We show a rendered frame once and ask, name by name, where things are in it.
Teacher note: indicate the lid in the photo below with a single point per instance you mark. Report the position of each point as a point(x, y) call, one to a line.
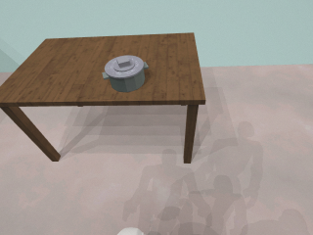
point(113, 70)

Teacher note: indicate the table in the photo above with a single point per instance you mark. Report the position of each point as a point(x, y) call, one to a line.
point(67, 72)

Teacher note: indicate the pot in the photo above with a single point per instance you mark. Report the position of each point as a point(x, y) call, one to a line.
point(127, 84)

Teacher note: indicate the knob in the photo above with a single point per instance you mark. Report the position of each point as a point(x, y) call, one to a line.
point(123, 61)

